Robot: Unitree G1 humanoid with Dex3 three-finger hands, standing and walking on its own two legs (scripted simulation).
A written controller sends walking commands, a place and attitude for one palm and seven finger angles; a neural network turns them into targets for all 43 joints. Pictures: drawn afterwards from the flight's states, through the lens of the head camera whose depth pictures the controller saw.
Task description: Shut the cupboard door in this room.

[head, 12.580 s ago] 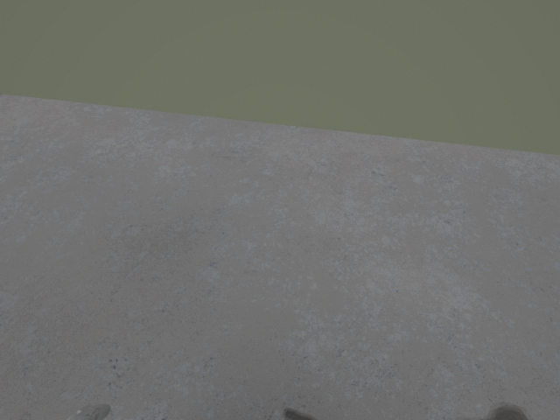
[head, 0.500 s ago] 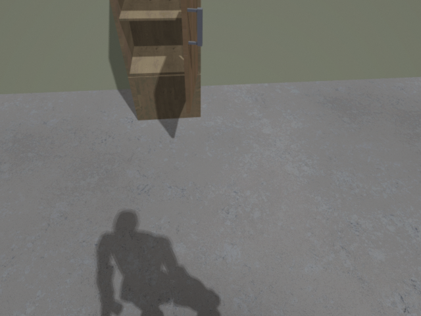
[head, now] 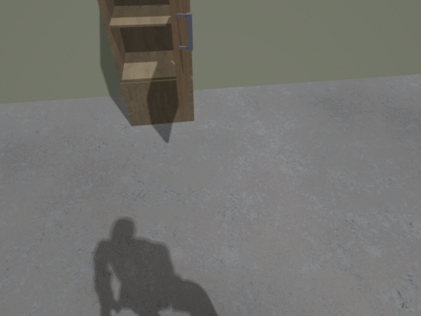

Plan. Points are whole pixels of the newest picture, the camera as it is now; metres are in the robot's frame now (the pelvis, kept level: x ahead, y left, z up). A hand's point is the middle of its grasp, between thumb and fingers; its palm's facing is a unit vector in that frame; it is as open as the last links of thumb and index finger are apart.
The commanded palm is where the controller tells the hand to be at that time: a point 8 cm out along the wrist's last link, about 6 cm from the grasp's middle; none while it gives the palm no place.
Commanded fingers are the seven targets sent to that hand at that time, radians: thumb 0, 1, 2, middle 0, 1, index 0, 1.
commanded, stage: look at it before walking up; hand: left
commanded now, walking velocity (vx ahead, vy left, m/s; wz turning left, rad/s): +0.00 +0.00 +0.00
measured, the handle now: (185, 32) +1.16 +0.17 +0.04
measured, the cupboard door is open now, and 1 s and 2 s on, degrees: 79 79 79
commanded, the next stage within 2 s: walk around to get in front in 0.26 s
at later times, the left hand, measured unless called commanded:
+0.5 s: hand out of the picture -0.02 +0.17 -0.18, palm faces +0.01 -0.98 -0.19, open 7.4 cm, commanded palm none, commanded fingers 0.00 0.90 0.90 -0.20 -0.30 -0.20 -0.30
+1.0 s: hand out of the picture +0.07 +0.13 -0.15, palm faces -0.21 -0.94 -0.28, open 7.4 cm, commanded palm none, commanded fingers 0.00 0.90 0.90 -0.20 -0.30 -0.20 -0.30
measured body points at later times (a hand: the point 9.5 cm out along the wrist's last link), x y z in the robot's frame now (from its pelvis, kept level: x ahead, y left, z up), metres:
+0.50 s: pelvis -0.01 +0.00 +0.00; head +0.00 -0.01 +0.45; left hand -0.02 +0.22 -0.16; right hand -0.01 -0.23 -0.16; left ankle -0.02 +0.11 -0.74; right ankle -0.01 -0.13 -0.74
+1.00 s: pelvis -0.03 -0.06 +0.00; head +0.01 -0.10 +0.44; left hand +0.08 +0.17 -0.13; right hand +0.01 -0.33 -0.16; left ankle -0.01 +0.13 -0.65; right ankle -0.03 -0.11 -0.74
